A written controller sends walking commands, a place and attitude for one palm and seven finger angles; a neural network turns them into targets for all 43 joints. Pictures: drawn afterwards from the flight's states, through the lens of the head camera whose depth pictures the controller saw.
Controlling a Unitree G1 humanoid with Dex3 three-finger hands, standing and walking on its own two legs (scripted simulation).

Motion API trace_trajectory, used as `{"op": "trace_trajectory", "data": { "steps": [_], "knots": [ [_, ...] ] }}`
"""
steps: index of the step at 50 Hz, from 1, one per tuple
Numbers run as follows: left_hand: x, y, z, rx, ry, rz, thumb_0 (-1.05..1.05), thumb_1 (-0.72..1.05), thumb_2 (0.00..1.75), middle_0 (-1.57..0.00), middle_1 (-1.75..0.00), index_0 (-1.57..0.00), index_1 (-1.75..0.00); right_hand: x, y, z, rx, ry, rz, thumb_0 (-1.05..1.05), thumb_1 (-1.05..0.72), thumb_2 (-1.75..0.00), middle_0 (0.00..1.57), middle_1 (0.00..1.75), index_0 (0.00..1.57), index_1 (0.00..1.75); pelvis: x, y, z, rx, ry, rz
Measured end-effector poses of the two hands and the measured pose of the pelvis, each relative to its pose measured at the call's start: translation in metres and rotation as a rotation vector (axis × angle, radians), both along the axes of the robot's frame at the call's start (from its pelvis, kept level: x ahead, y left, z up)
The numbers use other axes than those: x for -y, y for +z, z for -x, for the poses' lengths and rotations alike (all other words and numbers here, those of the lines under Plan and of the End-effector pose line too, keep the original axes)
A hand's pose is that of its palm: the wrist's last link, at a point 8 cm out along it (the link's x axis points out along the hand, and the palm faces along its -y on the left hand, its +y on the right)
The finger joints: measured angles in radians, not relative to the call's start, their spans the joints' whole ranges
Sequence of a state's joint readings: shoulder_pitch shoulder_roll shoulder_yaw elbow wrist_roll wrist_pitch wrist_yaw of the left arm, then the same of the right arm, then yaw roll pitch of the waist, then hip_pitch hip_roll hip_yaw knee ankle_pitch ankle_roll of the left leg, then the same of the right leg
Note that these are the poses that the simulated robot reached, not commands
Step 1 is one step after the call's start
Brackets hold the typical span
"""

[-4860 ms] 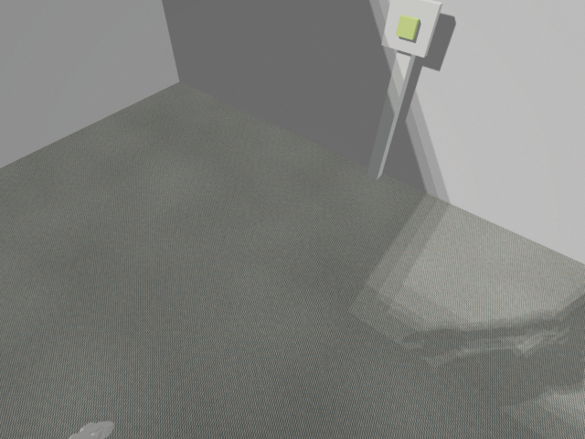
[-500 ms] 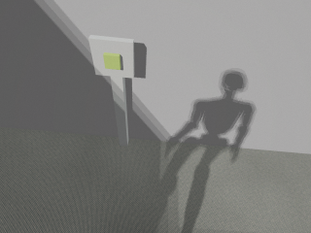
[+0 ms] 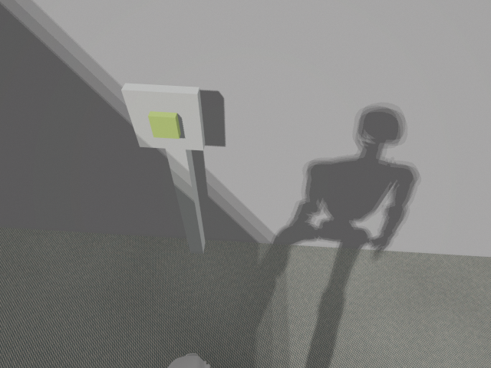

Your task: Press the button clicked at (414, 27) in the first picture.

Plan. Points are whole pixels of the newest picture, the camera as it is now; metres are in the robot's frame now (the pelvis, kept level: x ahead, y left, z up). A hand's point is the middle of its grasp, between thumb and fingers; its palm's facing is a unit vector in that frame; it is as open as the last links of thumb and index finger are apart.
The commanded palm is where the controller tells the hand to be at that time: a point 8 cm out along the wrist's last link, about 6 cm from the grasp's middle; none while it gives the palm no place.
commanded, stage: take the last steps up to it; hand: left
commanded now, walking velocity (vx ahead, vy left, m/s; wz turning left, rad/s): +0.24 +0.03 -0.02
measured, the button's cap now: (165, 124) +0.66 +0.25 -0.01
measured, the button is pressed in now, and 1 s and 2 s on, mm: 0 0 0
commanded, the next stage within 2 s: come to a stop and stand still in 0.26 s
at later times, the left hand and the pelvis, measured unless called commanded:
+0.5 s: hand (156, 316) +0.24 +0.20 -0.17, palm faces -0.03 -0.97 -0.24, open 7.3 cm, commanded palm none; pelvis +0.15 +0.02 -0.01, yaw -3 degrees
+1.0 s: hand (114, 351) +0.18 +0.27 -0.19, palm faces +0.07 -0.97 -0.21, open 7.4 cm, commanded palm none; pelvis +0.13 +0.07 +0.00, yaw +0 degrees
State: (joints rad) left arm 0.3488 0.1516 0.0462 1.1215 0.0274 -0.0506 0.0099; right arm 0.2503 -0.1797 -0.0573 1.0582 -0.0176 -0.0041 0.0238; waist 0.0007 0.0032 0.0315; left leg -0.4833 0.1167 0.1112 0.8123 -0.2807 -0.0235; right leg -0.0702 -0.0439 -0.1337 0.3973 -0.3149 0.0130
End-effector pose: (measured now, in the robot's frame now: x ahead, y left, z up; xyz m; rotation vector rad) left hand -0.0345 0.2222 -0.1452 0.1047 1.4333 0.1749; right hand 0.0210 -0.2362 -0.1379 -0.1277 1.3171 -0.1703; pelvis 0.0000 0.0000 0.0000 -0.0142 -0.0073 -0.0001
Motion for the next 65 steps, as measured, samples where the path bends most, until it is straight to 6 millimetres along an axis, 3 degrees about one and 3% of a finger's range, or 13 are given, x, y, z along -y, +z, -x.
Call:
{"op": "trace_trajectory", "data": {
  "steps": [5, 8, 11, 15, 22, 25, 29, 35, 44, 48, 53, 59, 65],
  "knots": [
    [-0.017, -0.02, -0.003, -0.1, 0.04, 0.04, 0.0, 0.91, 0.9, -0.2, -0.3, -0.2, -0.3, -0.019, 0.0, -0.083, 0.123, 0.059, 0.043, 0.01, -0.91, -0.9, 0.2, 0.3, 0.19, 0.3, -0.024, -0.015, -0.041, 0.005, -0.004, 0.019],
    [-0.031, -0.026, -0.025, -0.124, 0.03, 0.04, 0.0, 0.91, 0.9, -0.2, -0.3, -0.2, -0.3, -0.032, 0.0, -0.109, 0.159, 0.063, 0.059, 0.0, -0.91, -0.9, 0.2, 0.3, 0.2, 0.3, -0.035, -0.019, -0.058, 0.009, -0.017, 0.003],
    [-0.043, -0.019, -0.068, -0.07, -0.001, 0.025, 0.01, 0.91, 0.9, -0.2, -0.3, -0.2, -0.3, -0.045, 0.002, -0.113, 0.138, 0.04, 0.044, 0.0, -0.91, -0.9, 0.2, 0.3, 0.2, 0.3, -0.039, -0.011, -0.074, 0.007, -0.029, -0.008],
    [-0.05, -0.005, -0.137, 0.049, -0.041, 0.0, 0.01, 0.91, 0.9, -0.19, -0.3, -0.19, -0.3, -0.046, 0.005, -0.108, 0.081, -0.008, 0.042, 0.0, -0.95, -0.9, 0.2, 0.3, 0.2, 0.3, -0.041, -0.001, -0.096, 0.0, -0.037, -0.021],
    [-0.036, 0.011, -0.241, 0.2, -0.113, -0.043, 0.0, 0.92, 0.9, -0.19, -0.3, -0.19, -0.3, -0.048, -0.011, -0.091, -0.063, -0.068, -0.028, 0.0, -0.93, -0.9, 0.2, 0.3, 0.2, 0.3, -0.029, -0.001, -0.134, 0.005, -0.042, -0.042],
    [-0.023, 0.009, -0.27, 0.241, -0.139, -0.064, 0.0, 0.92, 0.9, -0.19, -0.3, -0.19, -0.3, -0.047, -0.024, -0.089, -0.118, -0.093, -0.066, 0.0, -0.92, -0.9, 0.2, 0.3, 0.2, 0.3, -0.017, -0.008, -0.15, 0.013, -0.049, -0.057],
    [-0.005, 0.012, -0.288, 0.239, -0.151, -0.053, 0.0, 0.91, 0.9, -0.19, -0.3, -0.19, -0.3, -0.044, -0.026, -0.097, -0.161, -0.112, -0.087, 0.01, -0.92, -0.9, 0.2, 0.3, 0.2, 0.3, -0.009, -0.006, -0.162, 0.003, -0.027, -0.036],
    [-0.008, 0.013, -0.287, 0.248, -0.091, -0.053, -0.01, 0.92, 0.9, -0.2, -0.3, -0.2, -0.3, -0.035, -0.019, -0.124, -0.153, -0.061, -0.047, 0.01, -0.91, -0.9, 0.2, 0.3, 0.2, 0.3, -0.013, -0.002, -0.157, -0.003, -0.005, -0.036],
    [-0.065, -0.009, -0.24, 0.17, -0.049, -0.051, 0.0, 0.91, 0.9, -0.2, -0.3, -0.2, -0.3, -0.039, -0.004, -0.167, 0.035, 0.004, 0.064, 0.0, -0.91, -0.9, 0.2, 0.3, 0.2, 0.3, -0.049, -0.012, -0.139, -0.004, -0.003, -0.002],
    [-0.087, -0.012, -0.216, 0.12, -0.017, -0.044, 0.0, 0.91, 0.9, -0.2, -0.3, -0.2, -0.3, -0.058, 0.007, -0.163, 0.044, 0.031, 0.082, 0.0, -0.91, -0.9, 0.2, 0.29, 0.19, 0.3, -0.062, -0.007, -0.133, 0.003, 0.0, -0.006],
    [-0.097, -0.004, -0.185, 0.07, -0.001, -0.045, 0.0, 0.91, 0.9, -0.19, -0.3, -0.2, -0.3, -0.078, 0.011, -0.16, 0.032, 0.045, 0.06, 0.0, -0.92, -0.9, 0.2, 0.3, 0.2, 0.3, -0.071, 0.002, -0.131, -0.008, -0.004, -0.008],
    [-0.09, -0.001, -0.156, 0.002, -0.023, -0.051, 0.0, 0.91, 0.9, -0.19, -0.3, -0.19, -0.3, -0.083, -0.001, -0.153, 0.044, 0.018, 0.018, 0.0, -0.93, -0.9, 0.21, 0.3, 0.2, 0.3, -0.072, -0.001, -0.127, -0.01, -0.016, -0.038],
    [-0.071, 0.006, -0.143, -0.007, -0.05, -0.036, 0.0, 0.91, 0.9, -0.19, -0.3, -0.2, -0.3, -0.078, -0.007, -0.13, 0.021, -0.018, -0.006, 0.0, -0.94, -0.9, 0.21, 0.3, 0.2, 0.3, -0.07, 0.002, -0.118, 0.01, -0.022, -0.026]
  ]
}}
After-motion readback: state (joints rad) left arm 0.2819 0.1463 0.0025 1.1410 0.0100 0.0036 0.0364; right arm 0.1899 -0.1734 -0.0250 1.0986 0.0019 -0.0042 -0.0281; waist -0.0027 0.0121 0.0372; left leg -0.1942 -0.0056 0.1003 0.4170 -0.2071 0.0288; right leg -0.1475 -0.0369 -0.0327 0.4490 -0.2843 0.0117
